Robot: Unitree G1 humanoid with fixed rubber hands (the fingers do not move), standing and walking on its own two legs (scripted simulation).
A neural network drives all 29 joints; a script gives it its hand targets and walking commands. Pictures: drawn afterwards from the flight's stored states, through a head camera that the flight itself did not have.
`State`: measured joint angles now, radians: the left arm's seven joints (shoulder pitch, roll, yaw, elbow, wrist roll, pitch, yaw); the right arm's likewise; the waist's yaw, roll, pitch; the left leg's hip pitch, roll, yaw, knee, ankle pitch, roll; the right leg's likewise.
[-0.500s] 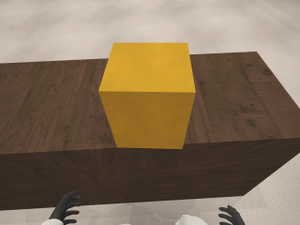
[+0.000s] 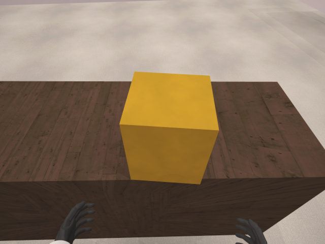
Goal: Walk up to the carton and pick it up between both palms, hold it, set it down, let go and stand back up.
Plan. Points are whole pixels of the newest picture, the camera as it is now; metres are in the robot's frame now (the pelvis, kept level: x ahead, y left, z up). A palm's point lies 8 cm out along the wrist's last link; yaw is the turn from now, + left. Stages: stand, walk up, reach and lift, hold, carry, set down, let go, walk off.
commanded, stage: reach and lift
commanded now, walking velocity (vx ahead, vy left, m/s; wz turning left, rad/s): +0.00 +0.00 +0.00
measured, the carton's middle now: (168, 130) +0.42 +0.01 +0.04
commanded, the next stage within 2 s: none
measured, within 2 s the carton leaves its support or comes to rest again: neither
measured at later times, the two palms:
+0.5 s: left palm (54, 232) +0.16 +0.26 -0.01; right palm (251, 232) +0.17 -0.18 -0.01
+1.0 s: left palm (62, 188) +0.23 +0.25 +0.05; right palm (255, 195) +0.23 -0.18 +0.04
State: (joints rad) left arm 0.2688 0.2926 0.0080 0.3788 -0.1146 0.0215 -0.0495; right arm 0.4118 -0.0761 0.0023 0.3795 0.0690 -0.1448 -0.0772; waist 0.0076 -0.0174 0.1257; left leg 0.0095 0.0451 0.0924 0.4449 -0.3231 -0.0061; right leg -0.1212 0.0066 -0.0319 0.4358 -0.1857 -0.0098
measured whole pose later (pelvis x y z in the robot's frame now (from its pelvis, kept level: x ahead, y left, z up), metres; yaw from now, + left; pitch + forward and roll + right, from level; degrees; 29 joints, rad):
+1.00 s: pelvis +0.00 +0.03 +0.00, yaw +1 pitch -5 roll -1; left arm 0.09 0.29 -0.04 0.10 -0.28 0.19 0.02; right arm 0.19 -0.17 -0.08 0.02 0.21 0.15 -0.09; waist 0.01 0.02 0.06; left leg -0.03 0.00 0.07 0.41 -0.29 0.04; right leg -0.12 -0.01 0.03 0.34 -0.13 0.03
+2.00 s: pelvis -0.01 +0.02 +0.01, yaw +3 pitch +2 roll -1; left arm -0.59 0.41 0.06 0.40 -0.30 0.49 -0.02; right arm -0.46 -0.27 -0.09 0.29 0.32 0.37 -0.14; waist -0.08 0.00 0.01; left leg -0.20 0.00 0.02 0.42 -0.26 0.02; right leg -0.27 0.00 0.00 0.32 -0.09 0.02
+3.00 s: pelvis -0.01 +0.01 -0.02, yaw +6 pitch +15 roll -2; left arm -0.78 0.29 -0.08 1.22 -0.29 -0.22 -0.01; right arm -0.65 -0.14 -0.07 0.98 0.20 -0.16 -0.15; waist -0.10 0.05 -0.16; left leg -0.58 0.00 -0.04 0.65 -0.32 0.01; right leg -0.62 0.00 -0.05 0.53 -0.17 0.01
